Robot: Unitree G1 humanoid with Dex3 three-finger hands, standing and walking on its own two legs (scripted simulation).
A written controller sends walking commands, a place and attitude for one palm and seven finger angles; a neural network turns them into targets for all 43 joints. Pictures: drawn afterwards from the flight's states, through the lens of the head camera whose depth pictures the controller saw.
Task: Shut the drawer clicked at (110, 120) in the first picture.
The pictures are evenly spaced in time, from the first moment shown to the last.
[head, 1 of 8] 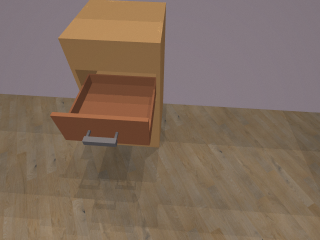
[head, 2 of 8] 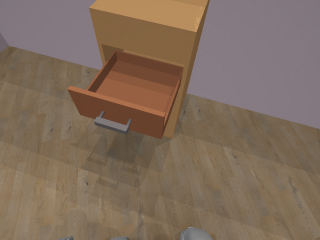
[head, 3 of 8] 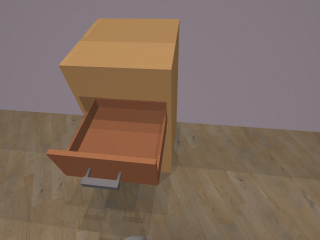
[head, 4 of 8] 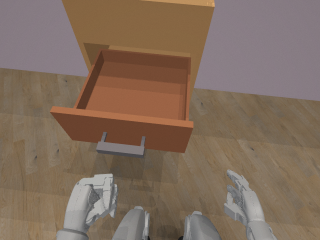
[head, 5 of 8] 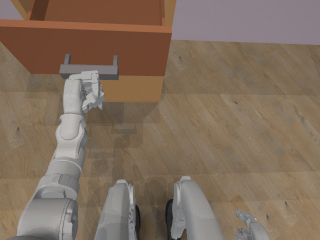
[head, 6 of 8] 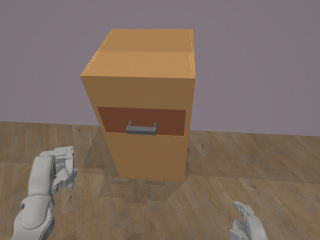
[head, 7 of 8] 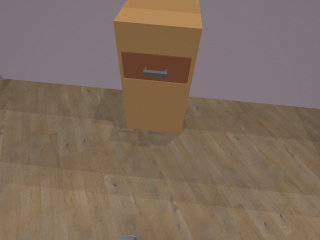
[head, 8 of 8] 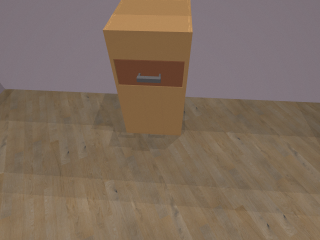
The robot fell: no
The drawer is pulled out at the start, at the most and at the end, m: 0.30 0.30 0.00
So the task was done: yes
